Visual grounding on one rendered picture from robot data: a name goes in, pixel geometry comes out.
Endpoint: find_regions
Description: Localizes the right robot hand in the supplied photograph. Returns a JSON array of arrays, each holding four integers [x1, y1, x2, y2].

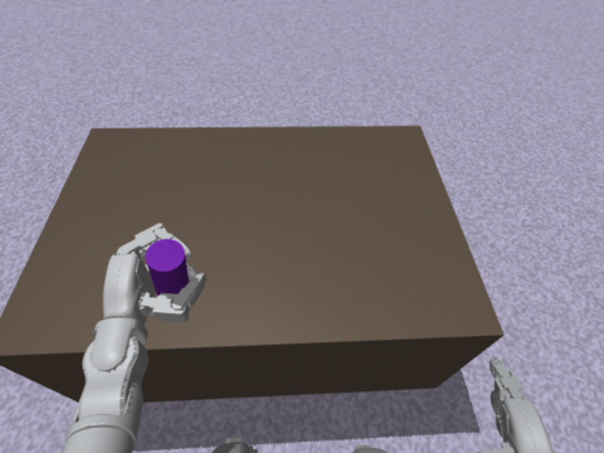
[[479, 357, 553, 453]]

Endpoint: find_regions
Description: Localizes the can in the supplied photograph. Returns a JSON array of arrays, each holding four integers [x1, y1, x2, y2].
[[145, 239, 189, 295]]

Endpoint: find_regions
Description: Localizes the left robot hand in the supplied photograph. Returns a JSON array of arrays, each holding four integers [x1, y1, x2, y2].
[[103, 223, 207, 325]]

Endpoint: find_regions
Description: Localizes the left robot arm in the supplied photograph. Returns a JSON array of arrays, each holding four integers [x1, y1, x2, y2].
[[62, 316, 148, 453]]

